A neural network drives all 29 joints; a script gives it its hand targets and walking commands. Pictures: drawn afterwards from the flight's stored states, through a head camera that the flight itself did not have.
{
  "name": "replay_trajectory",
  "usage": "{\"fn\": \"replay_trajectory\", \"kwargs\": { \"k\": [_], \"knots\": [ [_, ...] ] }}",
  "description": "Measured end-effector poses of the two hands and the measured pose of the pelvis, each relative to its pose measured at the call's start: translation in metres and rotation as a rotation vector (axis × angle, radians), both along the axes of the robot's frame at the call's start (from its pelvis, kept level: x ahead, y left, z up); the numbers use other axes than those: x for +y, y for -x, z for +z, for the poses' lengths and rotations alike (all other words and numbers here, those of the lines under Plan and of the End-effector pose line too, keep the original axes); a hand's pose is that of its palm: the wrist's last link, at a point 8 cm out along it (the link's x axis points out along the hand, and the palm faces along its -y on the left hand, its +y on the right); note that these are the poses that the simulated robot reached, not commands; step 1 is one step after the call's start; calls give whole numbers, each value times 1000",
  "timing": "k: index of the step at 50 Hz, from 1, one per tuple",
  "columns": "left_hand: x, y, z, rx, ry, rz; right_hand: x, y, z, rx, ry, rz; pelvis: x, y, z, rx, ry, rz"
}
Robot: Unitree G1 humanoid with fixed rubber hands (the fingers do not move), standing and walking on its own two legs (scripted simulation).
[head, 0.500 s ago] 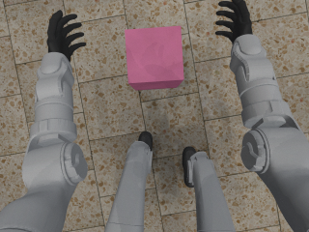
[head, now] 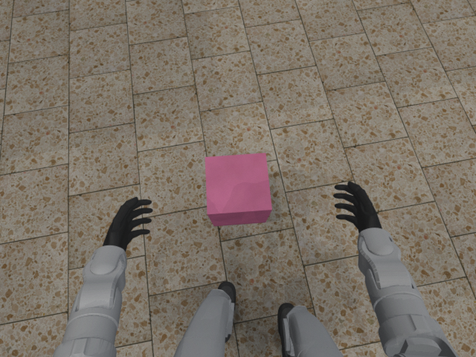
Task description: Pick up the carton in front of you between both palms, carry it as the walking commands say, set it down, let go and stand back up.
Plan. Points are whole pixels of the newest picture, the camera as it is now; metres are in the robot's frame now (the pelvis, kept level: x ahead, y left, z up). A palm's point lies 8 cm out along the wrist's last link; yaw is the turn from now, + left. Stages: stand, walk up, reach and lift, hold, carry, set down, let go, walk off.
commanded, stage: let go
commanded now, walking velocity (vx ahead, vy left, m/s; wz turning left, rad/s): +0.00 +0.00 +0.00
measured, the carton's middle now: (237, 192) +0.51 +0.06 -0.61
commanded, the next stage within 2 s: stand in 0.80 s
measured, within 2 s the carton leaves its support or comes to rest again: neither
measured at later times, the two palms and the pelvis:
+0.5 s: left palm (148, 284) +0.20 +0.18 -0.03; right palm (466, 296) +0.21 -0.29 -0.03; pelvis +0.05 -0.06 +0.04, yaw +1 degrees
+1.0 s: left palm (93, 296) +0.18 +0.26 -0.05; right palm (457, 320) +0.18 -0.28 -0.04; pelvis +0.04 -0.01 +0.03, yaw +0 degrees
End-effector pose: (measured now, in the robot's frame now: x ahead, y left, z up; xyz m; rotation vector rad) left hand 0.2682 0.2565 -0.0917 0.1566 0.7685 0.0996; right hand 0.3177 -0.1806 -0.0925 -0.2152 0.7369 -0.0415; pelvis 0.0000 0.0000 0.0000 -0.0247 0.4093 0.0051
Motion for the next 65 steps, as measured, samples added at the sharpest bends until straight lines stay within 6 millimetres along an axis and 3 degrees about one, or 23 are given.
{"fn": "replay_trajectory", "kwargs": {
  "k": [8,13,22,30,37,44,48,54,65],
  "knots": [
    [-32,49,34,18,10,11,-38,50,27,20,-19,-7,-15,-21,22,-173,-22,3],
    [-49,67,53,22,1,10,-62,81,39,39,-25,-15,-29,-32,31,-278,-36,3],
    [-76,67,61,22,5,-25,-101,103,59,31,-6,-34,-52,-47,37,-396,-53,5],
    [-80,59,55,29,12,-24,-108,108,67,54,-3,-37,-57,-51,37,-434,-53,7],
    [-67,61,59,35,-10,-20,-94,101,66,39,-22,-46,-45,-50,37,-437,-46,0],
    [-34,71,61,37,-69,16,-75,120,56,60,9,-60,-28,-48,34,-431,-43,3],
    [-8,81,49,55,-124,23,-86,135,50,121,120,-55,-18,-42,32,-427,-24,1],
    [21,99,34,110,-150,16,-109,148,57,150,217,-98,-5,-38,31,-416,-15,-8],
    [33,113,24,204,-169,9,-105,143,49,184,205,-103,2,-46,32,-407,-18,-15]
  ]
}}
